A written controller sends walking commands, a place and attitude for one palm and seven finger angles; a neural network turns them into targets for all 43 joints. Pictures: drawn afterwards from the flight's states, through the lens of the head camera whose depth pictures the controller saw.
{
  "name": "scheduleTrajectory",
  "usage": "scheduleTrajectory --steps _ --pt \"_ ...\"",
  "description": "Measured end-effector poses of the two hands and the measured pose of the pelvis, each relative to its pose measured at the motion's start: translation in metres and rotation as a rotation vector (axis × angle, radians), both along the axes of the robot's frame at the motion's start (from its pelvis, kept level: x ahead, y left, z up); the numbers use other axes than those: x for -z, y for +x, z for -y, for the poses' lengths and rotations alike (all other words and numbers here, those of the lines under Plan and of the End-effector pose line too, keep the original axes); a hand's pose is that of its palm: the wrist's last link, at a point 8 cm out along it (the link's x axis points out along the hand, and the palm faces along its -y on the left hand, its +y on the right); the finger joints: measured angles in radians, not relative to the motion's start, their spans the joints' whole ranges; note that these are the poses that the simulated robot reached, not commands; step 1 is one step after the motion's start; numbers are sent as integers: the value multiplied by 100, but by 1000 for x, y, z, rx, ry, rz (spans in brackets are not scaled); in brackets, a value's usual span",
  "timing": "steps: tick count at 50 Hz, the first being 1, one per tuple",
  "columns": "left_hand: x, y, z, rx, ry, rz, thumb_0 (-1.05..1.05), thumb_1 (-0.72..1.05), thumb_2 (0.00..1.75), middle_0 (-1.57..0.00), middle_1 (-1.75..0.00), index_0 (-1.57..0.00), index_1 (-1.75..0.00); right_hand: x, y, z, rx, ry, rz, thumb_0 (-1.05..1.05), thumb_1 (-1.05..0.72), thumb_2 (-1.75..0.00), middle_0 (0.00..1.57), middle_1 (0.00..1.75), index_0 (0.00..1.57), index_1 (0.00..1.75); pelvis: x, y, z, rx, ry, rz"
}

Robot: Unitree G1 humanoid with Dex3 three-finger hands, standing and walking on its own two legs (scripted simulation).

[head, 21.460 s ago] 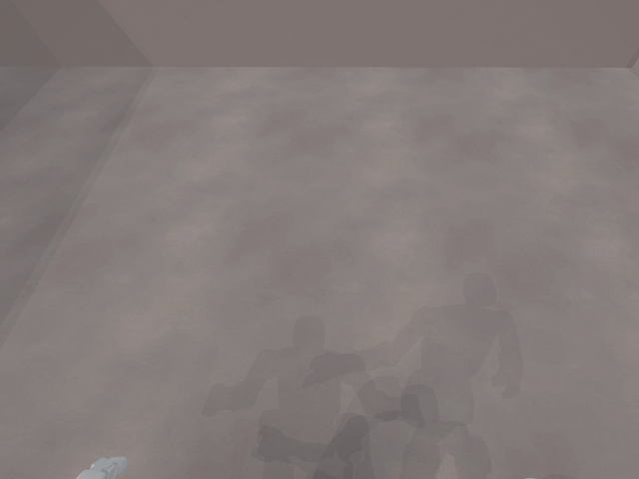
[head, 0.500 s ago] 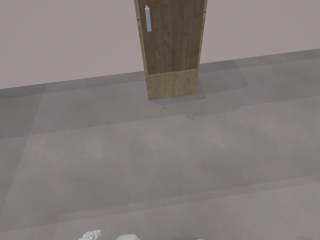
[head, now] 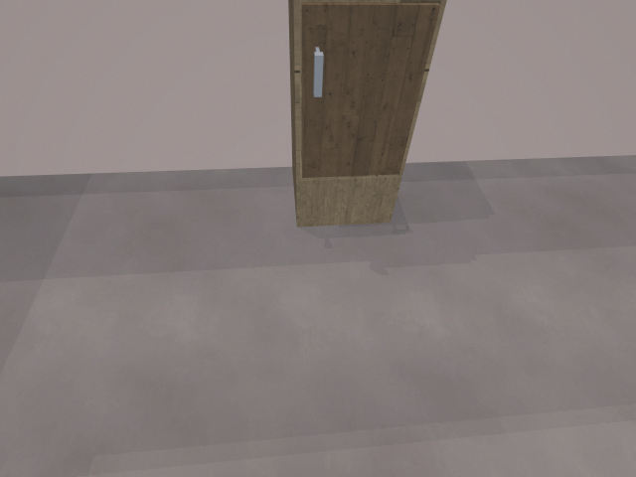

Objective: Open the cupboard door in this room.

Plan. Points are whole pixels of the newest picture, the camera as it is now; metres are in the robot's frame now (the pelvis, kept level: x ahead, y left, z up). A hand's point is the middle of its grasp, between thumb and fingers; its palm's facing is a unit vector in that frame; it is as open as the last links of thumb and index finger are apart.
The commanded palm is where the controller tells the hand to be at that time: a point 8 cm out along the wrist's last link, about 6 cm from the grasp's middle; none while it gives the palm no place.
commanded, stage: stand and wait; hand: left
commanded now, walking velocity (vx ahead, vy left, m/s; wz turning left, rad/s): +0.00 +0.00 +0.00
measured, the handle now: (317, 71) +1.16 +0.09 -0.05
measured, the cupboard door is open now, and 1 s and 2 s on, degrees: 0 0 0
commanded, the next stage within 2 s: look at it before walking up in 0.48 s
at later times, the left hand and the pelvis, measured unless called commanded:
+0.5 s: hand out of the picture +0.02 +0.18 -0.18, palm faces +0.01 -0.98 -0.20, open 7.3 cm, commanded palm none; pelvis +0.02 +0.01 +0.00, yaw -1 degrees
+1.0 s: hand out of the picture +0.00 +0.16 -0.18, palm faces +0.02 -0.99 -0.16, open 7.4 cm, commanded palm none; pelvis +0.02 +0.00 +0.00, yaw +0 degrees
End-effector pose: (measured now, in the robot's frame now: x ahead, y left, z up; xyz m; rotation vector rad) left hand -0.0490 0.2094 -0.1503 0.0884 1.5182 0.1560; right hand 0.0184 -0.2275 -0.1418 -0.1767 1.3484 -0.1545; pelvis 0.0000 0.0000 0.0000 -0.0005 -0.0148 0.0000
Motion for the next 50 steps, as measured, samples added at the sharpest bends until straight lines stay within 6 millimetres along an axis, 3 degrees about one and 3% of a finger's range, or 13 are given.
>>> scheduleTrajectory --steps 5,12,22,50 --pt "-1 9 -4 10 5 -3 1 91 90 -20 -30 -20 -30 3 -9 -10 19 15 -40 1 -94 -90 20 30 20 30 0 7 -4 4 1 1" --pt "0 39 -9 34 16 49 1 91 90 -20 -30 -20 -30 7 -22 -25 46 46 -82 0 -92 -90 20 30 20 30 1 15 -8 8 2 0" --pt "0 68 -18 56 42 100 1 92 90 -20 -30 -20 -30 9 -28 -38 75 72 -95 0 -91 -90 20 30 20 30 2 21 -9 12 3 3" --pt "2 49 -3 36 9 51 1 91 90 -20 -30 -20 -30 6 -9 -17 53 29 -68 0 -91 -90 20 29 20 30 2 23 -5 8 1 2"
